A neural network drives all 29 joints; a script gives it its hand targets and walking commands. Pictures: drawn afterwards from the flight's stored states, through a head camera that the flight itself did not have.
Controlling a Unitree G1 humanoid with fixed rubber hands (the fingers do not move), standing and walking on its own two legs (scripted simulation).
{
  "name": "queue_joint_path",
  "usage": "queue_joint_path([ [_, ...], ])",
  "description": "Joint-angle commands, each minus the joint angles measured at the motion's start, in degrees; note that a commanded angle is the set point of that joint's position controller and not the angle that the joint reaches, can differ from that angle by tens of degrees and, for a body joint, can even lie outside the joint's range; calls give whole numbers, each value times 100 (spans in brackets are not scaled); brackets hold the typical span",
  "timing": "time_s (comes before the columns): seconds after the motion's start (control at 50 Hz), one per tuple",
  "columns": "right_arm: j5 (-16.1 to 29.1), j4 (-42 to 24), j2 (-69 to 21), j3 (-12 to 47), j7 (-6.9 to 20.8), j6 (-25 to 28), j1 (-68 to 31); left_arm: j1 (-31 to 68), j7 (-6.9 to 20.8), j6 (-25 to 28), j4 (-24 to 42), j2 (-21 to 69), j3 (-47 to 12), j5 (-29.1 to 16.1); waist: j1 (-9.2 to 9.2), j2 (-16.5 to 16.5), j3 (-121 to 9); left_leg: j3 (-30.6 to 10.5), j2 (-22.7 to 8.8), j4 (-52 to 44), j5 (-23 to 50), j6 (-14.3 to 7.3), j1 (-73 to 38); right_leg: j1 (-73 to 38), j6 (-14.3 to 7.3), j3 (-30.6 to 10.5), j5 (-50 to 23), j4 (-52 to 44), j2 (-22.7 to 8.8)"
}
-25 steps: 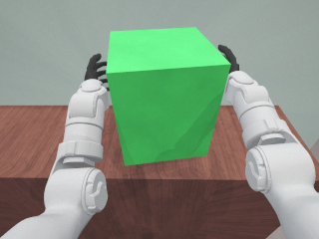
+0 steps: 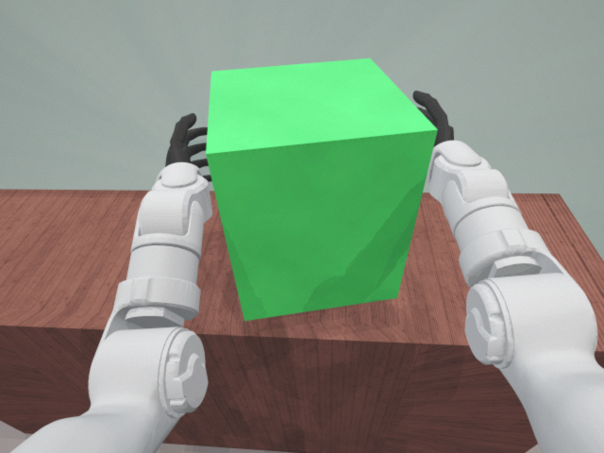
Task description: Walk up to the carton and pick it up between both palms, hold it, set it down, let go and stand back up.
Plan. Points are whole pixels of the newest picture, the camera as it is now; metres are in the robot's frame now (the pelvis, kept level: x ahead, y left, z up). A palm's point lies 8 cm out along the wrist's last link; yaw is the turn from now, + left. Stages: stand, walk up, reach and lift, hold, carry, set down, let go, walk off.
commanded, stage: set down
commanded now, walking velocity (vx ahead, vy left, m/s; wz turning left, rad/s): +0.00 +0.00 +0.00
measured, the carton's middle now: (307, 188) +0.46 +0.05 +0.14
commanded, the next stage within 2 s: none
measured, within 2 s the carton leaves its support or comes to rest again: neither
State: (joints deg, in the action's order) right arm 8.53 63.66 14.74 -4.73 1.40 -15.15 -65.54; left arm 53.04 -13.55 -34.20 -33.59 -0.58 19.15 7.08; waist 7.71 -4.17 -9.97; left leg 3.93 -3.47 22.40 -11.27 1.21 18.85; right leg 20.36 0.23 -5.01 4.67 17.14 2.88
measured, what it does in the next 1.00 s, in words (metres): stands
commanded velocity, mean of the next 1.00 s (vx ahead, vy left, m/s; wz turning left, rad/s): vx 0.00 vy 0.00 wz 0.00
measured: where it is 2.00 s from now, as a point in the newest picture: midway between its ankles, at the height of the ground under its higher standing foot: outside the picture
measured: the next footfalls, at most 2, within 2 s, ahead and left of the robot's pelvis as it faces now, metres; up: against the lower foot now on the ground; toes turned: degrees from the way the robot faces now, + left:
none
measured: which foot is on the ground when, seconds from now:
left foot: down 0.00-1.00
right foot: down 0.00-1.00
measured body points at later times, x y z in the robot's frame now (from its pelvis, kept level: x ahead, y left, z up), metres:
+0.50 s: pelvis +0.00 +0.00 +0.00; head +0.01 -0.04 +0.45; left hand +0.41 +0.20 +0.19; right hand +0.49 -0.11 +0.18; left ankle -0.01 +0.13 -0.75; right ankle +0.03 -0.12 -0.75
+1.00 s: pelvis +0.02 +0.00 +0.00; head +0.04 -0.05 +0.45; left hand +0.42 +0.21 +0.16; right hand +0.52 -0.11 +0.15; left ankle -0.01 +0.13 -0.75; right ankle +0.03 -0.12 -0.75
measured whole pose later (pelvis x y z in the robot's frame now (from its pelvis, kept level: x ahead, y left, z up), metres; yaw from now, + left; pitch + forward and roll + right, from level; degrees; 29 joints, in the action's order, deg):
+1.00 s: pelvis +0.02 +0.00 +0.00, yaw +0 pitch +11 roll -1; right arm 2.4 75.1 16.7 -7.6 5.6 -4.5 -64.9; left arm 50.7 -16.6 -25.5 -40.4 4.0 20.4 7.1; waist 13.3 -5.5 -10.7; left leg 3.9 -3.7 19.8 -11.3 1.7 18.9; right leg 20.9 -0.5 -5.0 5.3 15.8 3.2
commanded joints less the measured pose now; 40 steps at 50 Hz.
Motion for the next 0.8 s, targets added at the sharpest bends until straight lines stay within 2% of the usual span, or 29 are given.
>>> queue_joint_path([
  [0.0,427,-1218,-2693,383,1006,741,-4630,4627,485,574,1458,3600,-2046,-696,-134,270,-3938,-665,124,311,3441,498,-2778,-832,-293,1169,-858,-138,370],
  [0.02,481,-1287,-2714,460,1052,749,-4708,4318,473,571,1346,3564,-1943,-594,68,314,-3913,-624,101,307,3468,485,-2706,-866,-304,1127,-837,-132,382],
  [0.08,389,-1370,-2735,430,1060,838,-4710,4365,449,649,1295,3610,-1989,-753,53,596,-4014,-599,99,282,3469,429,-2596,-755,-292,1190,-922,-142,376],
  [0.14,336,-1195,-2794,480,1057,849,-4524,4379,435,696,1292,3571,-1912,-649,29,590,-3916,-580,115,320,3643,447,-2679,-737,-300,1183,-1005,-174,369],
  [0.16,323,-964,-2708,497,1106,828,-4471,4325,436,704,1190,3472,-1803,-602,118,523,-3850,-552,138,268,3365,405,-2554,-759,-278,1131,-744,-201,334],
  [0.18,294,-914,-2731,477,1096,817,-4521,4297,441,690,999,3383,-1681,-543,182,675,-3591,-525,138,166,3148,381,-2399,-840,-271,1109,-719,-189,312],
  [0.2,282,-988,-2749,442,1130,858,-4528,4273,447,713,1016,3440,-1672,-504,201,667,-3758,-558,118,109,3047,376,-2409,-809,-258,1149,-701,-164,311],
  [0.22,163,-928,-2620,288,1134,891,-4544,4337,419,742,983,3538,-1816,-621,32,668,-3665,-570,111,142,3013,378,-2300,-721,-285,1160,-679,-147,320],
  [0.24,183,-774,-2700,291,1154,899,-4654,4474,403,759,899,3528,-1695,-606,166,680,-3709,-559,114,109,2892,373,-2256,-697,-278,1129,-608,-161,296],
  [0.26,198,-934,-2726,373,1165,953,-4687,4307,386,789,932,3577,-1730,-646,173,673,-3897,-542,101,147,3017,375,-2213,-757,-292,1173,-736,-134,303],
  [0.3,81,-753,-2758,243,1171,1019,-4543,4404,372,880,1032,3594,-1776,-593,138,598,-3905,-557,82,139,3120,409,-2341,-547,-326,1217,-746,-125,328],
  [0.34,32,-758,-2650,237,1194,1046,-4722,4344,361,873,725,3562,-1626,-649,214,837,-3781,-491,130,122,2961,337,-2033,-670,-294,1171,-671,-183,297],
  [0.38,-122,-509,-2649,51,1198,1057,-4622,4489,385,953,655,3528,-1572,-584,103,864,-3665,-500,107,33,2858,349,-2015,-638,-281,1226,-679,-153,299],
  [0.4,-157,-361,-2604,13,1216,1088,-4499,4452,393,981,592,3556,-1593,-576,109,748,-3737,-492,108,48,2855,380,-2034,-551,-302,1197,-609,-190,276],
  [0.42,-71,-453,-2725,154,1228,1115,-4669,4403,354,1003,677,3556,-1519,-531,262,765,-3752,-485,111,78,3037,358,-2052,-581,-311,1223,-676,-129,299],
  [0.44,-165,-343,-2664,13,1248,1171,-4654,4618,336,1078,715,3672,-1636,-607,166,673,-3801,-467,92,54,2919,402,-2015,-443,-333,1220,-596,-155,293],
  [0.46,-143,-396,-2675,42,1245,1202,-4733,4490,302,1082,647,3687,-1639,-576,250,668,-3835,-514,58,102,3118,414,-2134,-331,-348,1239,-548,-152,324],
  [0.48,-182,-457,-2635,26,1243,1249,-4792,4403,301,1113,581,3672,-1609,-596,218,792,-3985,-529,36,151,3173,390,-2127,-348,-380,1246,-588,-193,325],
  [0.52,-216,-158,-2617,-21,1252,1254,-4645,4541,297,1151,611,3708,-1679,-631,215,735,-3880,-482,55,161,3202,420,-2001,-311,-404,1198,-607,-233,299],
  [0.54,-219,-250,-2701,46,1236,1306,-4767,4490,287,1211,575,3731,-1613,-603,283,843,-3964,-482,63,160,3375,399,-2012,-315,-369,1218,-703,-162,318],
  [0.56,-307,-137,-2647,-49,1256,1334,-4707,4466,274,1249,545,3722,-1586,-575,265,799,-4065,-462,66,152,3269,421,-2030,-248,-385,1226,-638,-193,320],
  [0.6,-308,-39,-2569,-50,1266,1333,-4596,4445,245,1248,669,3725,-1631,-598,219,760,-3913,-503,52,199,3590,476,-2128,-196,-397,1244,-747,-185,318],
  [0.62,-251,37,-2600,38,1226,1334,-4533,4256,255,1240,598,3619,-1471,-483,309,856,-3826,-453,65,217,3651,432,-2075,-351,-369,1180,-854,-207,316],
  [0.64,-305,-18,-2574,-65,1223,1357,-4597,4313,272,1240,363,3669,-1483,-499,198,846,-3766,-476,81,185,3486,431,-1948,-380,-396,1181,-819,-251,271],
  [0.66,-292,12,-2525,-30,1246,1356,-4657,4312,273,1247,459,3654,-1510,-514,323,755,-3843,-455,49,184,3559,460,-2051,-209,-403,1217,-666,-250,303],
  [0.7,-340,31,-2480,-72,1253,1389,-4585,4328,236,1293,480,3663,-1513,-488,299,848,-3928,-422,57,227,3700,468,-2055,-173,-428,1240,-818,-282,314],
  [0.72,-216,6,-2565,66,1279,1420,-4590,4266,215,1290,586,3695,-1503,-490,401,733,-3839,-471,38,243,3737,478,-2040,-185,-434,1217,-796,-244,298],
  [0.74,-223,40,-2538,95,1284,1433,-4561,4250,215,1301,601,3653,-1432,-458,466,789,-3933,-416,40,278,3944,467,-2087,-144,-432,1205,-898,-267,321],
  [0.78,-194,188,-2605,83,1283,1426,-4593,4374,196,1342,551,3660,-1458,-498,501,803,-3909,-395,28,287,3979,479,-2113,-82,-516,1177,-862,-354,287],
])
